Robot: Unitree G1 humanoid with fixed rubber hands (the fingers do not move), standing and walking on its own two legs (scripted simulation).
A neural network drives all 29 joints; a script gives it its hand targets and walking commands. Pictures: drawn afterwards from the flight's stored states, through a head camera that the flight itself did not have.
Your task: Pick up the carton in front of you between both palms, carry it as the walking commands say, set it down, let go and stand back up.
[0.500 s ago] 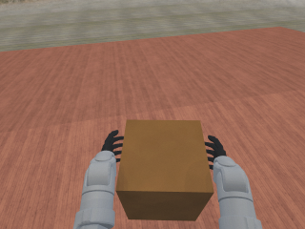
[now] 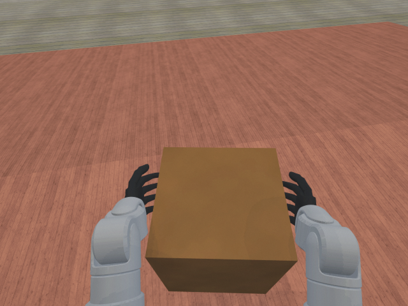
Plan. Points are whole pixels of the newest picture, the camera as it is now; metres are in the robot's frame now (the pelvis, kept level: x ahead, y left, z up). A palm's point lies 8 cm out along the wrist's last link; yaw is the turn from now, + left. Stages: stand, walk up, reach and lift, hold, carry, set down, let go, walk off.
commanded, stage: carry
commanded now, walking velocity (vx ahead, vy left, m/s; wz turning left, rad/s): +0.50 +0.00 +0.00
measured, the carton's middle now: (217, 225) +0.28 +0.00 +0.01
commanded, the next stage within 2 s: none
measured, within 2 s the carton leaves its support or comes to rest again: neither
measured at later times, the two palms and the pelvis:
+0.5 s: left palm (142, 118) +0.57 +0.20 +0.06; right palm (253, 119) +0.57 -0.10 +0.06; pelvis +0.30 +0.05 -0.02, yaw +0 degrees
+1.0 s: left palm (165, 58) +0.90 +0.18 +0.07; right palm (247, 59) +0.92 -0.12 +0.06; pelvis +0.64 +0.01 -0.02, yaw +4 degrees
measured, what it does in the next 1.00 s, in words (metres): walks ahead: right foot, then left foot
